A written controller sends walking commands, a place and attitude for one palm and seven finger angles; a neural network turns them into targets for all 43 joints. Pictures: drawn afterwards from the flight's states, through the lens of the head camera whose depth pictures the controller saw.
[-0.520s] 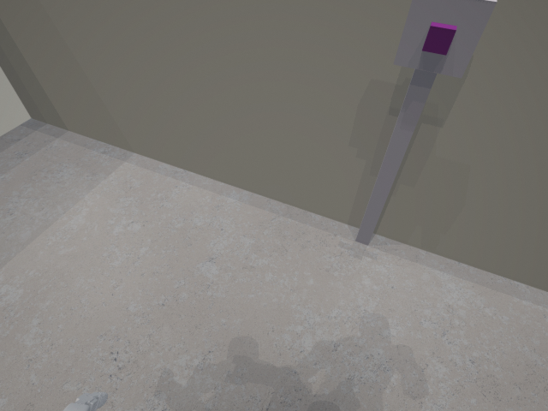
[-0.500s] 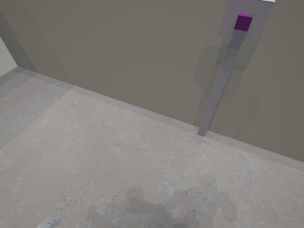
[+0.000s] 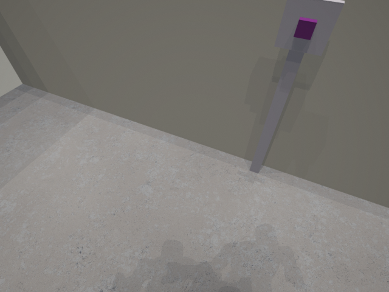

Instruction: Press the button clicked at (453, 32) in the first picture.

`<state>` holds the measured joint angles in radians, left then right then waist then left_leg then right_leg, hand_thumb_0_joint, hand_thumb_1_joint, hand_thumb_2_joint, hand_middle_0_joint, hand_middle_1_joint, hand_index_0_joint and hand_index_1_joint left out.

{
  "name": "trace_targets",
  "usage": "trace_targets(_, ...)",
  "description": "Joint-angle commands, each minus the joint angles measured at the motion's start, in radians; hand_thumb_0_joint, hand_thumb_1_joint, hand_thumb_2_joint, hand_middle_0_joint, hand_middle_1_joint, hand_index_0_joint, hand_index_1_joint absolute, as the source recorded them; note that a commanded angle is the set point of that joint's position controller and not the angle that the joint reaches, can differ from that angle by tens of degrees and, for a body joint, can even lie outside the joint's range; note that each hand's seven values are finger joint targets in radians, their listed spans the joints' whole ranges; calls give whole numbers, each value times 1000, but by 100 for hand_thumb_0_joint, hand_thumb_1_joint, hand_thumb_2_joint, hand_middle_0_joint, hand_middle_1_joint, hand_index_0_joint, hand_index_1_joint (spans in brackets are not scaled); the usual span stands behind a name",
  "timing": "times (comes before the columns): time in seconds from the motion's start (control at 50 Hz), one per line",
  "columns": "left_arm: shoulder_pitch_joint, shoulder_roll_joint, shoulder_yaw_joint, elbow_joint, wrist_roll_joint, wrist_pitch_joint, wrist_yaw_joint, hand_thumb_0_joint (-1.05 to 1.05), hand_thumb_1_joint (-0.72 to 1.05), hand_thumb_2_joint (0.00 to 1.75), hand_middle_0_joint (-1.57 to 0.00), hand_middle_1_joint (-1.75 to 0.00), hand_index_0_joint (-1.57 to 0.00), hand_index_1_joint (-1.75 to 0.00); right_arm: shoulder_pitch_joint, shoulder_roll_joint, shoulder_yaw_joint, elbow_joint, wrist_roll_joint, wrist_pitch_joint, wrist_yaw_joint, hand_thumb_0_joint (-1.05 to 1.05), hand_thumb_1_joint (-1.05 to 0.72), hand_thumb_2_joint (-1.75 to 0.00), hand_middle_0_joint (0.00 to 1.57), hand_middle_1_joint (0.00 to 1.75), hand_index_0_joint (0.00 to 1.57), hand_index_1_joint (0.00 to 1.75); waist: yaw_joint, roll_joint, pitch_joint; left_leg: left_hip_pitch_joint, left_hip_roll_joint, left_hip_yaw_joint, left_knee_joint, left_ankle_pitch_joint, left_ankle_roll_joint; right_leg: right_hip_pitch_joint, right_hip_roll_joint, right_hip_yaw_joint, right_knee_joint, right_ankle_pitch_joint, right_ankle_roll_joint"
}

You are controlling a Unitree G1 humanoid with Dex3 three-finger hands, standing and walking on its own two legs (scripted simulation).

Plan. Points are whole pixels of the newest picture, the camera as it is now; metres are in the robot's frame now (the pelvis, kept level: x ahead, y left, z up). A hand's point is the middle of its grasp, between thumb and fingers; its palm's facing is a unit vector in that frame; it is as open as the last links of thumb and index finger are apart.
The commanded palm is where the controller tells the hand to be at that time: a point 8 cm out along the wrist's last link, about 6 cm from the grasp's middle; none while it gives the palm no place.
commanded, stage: stand and wait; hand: left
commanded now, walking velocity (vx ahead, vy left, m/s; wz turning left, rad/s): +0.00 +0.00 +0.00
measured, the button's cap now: (305, 28) +0.95 -0.34 +0.15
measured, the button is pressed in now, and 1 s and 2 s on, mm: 0 0 0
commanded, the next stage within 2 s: look at it before walking up in 0.40 s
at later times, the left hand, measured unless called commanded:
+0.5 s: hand out of the picture +0.08 +0.24 -0.15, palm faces -0.04 -0.94 -0.34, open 7.4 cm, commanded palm none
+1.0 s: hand out of the picture +0.08 +0.24 -0.15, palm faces -0.03 -0.94 -0.34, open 7.4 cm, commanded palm none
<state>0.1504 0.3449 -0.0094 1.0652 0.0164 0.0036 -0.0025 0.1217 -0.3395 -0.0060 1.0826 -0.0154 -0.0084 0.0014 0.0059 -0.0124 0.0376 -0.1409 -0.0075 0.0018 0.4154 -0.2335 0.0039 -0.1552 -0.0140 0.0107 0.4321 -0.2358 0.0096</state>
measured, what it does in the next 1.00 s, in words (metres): stands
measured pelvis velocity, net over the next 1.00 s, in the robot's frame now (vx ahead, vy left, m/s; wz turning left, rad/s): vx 0.01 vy -0.01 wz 0.00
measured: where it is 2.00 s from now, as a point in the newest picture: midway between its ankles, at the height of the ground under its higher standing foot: outside the picture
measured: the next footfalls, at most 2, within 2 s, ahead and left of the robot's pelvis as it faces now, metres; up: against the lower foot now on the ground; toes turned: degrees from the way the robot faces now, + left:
none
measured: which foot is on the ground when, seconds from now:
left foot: down 0.00-1.00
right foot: down 0.00-1.00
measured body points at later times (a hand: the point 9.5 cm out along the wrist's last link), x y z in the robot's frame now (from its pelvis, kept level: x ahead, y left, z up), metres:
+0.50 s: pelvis -0.01 -0.01 +0.00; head +0.00 -0.01 +0.45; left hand +0.08 +0.29 -0.13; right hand +0.07 -0.30 -0.13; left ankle +0.00 +0.12 -0.74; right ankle +0.00 -0.13 -0.74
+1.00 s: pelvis +0.01 -0.01 +0.00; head +0.02 -0.01 +0.45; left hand +0.08 +0.29 -0.13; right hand +0.10 -0.31 -0.13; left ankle +0.00 +0.12 -0.74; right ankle +0.00 -0.13 -0.74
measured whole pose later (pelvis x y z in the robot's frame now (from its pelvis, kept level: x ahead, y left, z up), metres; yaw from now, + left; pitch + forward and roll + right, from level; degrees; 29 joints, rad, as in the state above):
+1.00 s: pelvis +0.01 -0.01 +0.00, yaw +0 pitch -2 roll +0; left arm 0.12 0.35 -0.01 1.09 0.02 -0.01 0.00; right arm 0.10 -0.34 0.00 1.11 -0.01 -0.01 0.00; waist 0.01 -0.01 0.04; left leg -0.12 0.00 -0.01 0.36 -0.21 -0.01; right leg -0.14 0.00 0.00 0.38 -0.22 0.00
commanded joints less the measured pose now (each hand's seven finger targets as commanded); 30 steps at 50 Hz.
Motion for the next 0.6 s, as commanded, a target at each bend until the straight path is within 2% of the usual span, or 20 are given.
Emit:
trace_targets(0.0,-64,207,45,-64,-7,-28,14,0,90,90,-20,-30,-20,-30,-70,-208,-35,-59,6,-27,-15,0,-90,-90,20,30,20,30,-7,13,-63,-10,116,-98,-88,115,31,4,-104,98,-83,117,-41)
trace_targets(0.1,-63,209,44,-53,-6,-28,13,0,90,90,-20,-30,-20,-30,-60,-211,-34,-43,6,-26,-14,0,-90,-90,20,30,20,30,-6,10,-46,-18,116,-103,-98,80,29,-11,-102,107,-101,65,-41)
trace_targets(0.16,-62,210,44,-49,-6,-29,13,0,90,90,-20,-30,-20,-30,-56,-212,-33,-37,8,-27,-13,0,-90,-90,20,30,20,30,-5,2,-59,-13,118,-107,-96,95,29,-3,-104,106,-101,78,-42)
trace_targets(0.36,-66,210,43,-48,-4,-31,12,0,90,90,-20,-30,-20,-30,-56,-208,-33,-27,7,-25,-11,0,-90,-90,20,30,20,30,-5,0,-42,-15,116,-103,-98,82,24,-25,-105,118,-121,49,-43)
trace_targets(0.48,-69,206,44,-49,-4,-31,12,0,90,90,-20,-30,-20,-30,-58,-209,-31,-28,6,-27,-11,0,-90,-90,20,30,20,30,-6,8,-53,-10,119,-106,-103,99,24,-16,-104,112,-115,69,-42)
trace_targets(0.58,-69,206,44,-48,-5,-32,12,0,90,90,-20,-30,-20,-30,-61,-209,-31,-30,7,-29,-13,0,-90,-90,20,30,20,30,-6,5,-72,8,124,-102,-97,146,24,3,-105,103,-103,134,-40)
